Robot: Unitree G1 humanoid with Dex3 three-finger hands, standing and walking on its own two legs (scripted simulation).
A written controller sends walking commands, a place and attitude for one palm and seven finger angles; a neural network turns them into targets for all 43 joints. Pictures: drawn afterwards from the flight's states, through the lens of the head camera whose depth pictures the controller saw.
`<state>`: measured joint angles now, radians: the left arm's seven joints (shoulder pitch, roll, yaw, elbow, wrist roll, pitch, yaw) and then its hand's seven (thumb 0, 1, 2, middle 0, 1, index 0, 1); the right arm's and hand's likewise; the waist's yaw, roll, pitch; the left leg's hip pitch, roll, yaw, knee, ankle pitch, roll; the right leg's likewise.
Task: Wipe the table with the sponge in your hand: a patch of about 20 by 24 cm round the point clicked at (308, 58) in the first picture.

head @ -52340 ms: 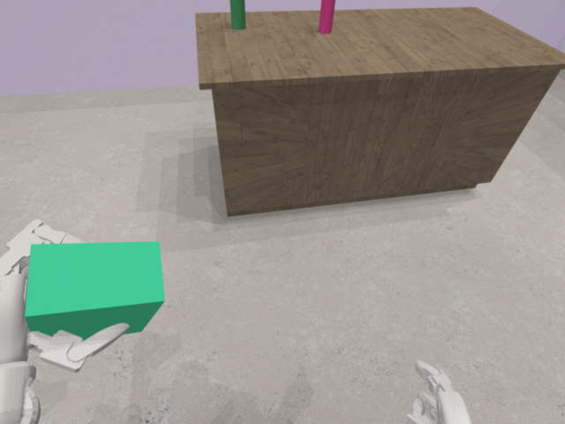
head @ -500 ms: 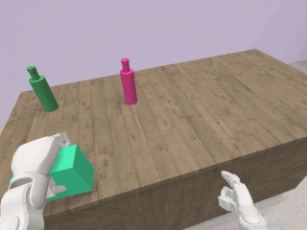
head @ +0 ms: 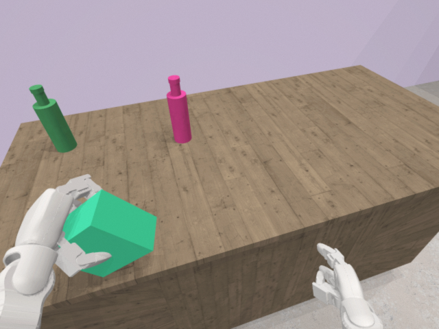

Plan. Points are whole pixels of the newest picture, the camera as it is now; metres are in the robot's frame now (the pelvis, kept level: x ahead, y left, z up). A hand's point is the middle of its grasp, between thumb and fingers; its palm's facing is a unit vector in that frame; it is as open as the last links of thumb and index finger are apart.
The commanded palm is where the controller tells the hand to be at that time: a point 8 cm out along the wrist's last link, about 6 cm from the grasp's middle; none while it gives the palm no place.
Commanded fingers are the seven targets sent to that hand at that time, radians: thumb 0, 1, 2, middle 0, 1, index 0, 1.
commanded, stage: step back with the hand held close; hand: left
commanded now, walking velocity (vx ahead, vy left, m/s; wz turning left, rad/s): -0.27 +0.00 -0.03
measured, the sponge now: (111, 240) +0.22 +0.23 +0.09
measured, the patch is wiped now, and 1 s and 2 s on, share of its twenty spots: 1.00 1.00 1.00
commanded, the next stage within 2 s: stop stepping back and stand still in 1.38 s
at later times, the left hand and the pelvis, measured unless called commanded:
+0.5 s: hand (65, 225) +0.19 +0.26 +0.17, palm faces +0.33 -0.83 -0.45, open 10.5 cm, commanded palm +0.14 +0.31 +0.19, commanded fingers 0.00 0.10 1.30 -1.20 -1.60 -1.20 -1.60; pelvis -0.02 +0.03 -0.01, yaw -1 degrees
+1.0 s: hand (16, 248) +0.14 +0.29 +0.18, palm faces +0.45 -0.82 -0.36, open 10.5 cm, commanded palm +0.08 +0.31 +0.19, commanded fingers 0.00 0.10 1.30 -1.20 -1.60 -1.20 -1.60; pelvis -0.08 +0.04 -0.01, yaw +0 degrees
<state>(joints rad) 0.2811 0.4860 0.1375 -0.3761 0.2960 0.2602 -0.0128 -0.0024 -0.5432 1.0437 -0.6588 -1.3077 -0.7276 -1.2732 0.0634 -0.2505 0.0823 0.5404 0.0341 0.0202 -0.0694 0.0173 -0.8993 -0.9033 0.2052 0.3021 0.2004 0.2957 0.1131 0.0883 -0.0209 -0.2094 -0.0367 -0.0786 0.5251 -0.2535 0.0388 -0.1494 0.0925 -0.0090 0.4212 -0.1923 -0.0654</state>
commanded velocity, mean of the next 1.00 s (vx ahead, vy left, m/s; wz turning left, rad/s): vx -0.31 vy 0.00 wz -0.05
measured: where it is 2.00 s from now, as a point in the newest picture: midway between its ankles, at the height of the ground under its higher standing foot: outside the picture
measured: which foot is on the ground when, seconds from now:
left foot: down 0.00-1.00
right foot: down 0.00-0.82, up 0.84-1.00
